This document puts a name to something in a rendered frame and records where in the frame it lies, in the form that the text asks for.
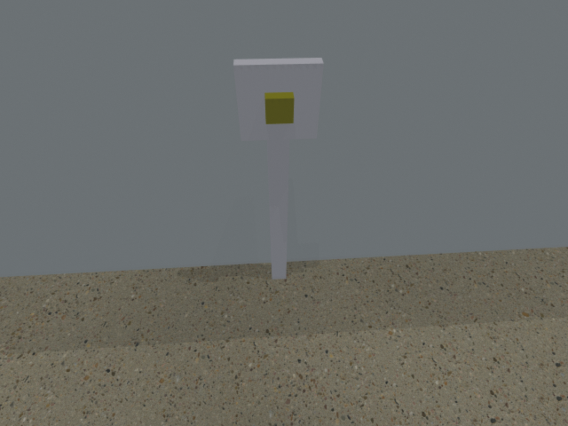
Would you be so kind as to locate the panel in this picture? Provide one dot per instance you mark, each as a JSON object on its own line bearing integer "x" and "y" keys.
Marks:
{"x": 254, "y": 78}

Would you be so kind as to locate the button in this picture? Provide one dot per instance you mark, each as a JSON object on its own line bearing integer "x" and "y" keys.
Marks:
{"x": 279, "y": 107}

